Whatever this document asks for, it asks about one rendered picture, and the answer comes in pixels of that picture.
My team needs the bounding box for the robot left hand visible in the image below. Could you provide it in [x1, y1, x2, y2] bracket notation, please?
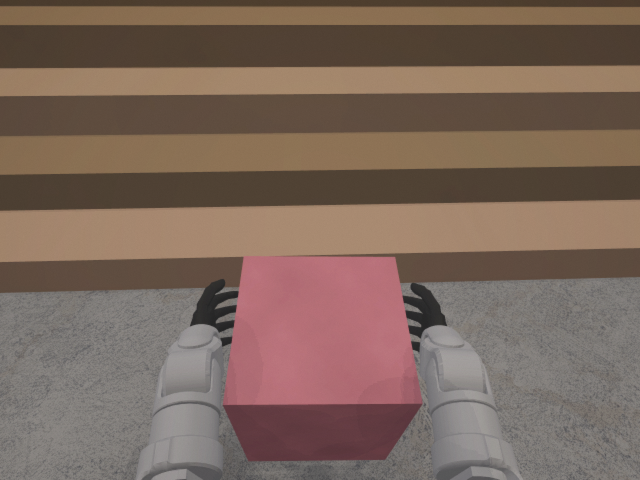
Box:
[190, 279, 239, 347]

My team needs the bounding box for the carton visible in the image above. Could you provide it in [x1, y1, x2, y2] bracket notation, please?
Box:
[223, 256, 423, 461]

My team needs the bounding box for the robot right forearm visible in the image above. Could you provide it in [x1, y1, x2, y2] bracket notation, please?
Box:
[419, 325, 523, 480]

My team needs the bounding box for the robot left forearm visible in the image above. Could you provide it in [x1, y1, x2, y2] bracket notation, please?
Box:
[135, 324, 224, 480]

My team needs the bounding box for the robot right hand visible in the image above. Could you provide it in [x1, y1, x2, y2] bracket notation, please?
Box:
[403, 283, 447, 353]

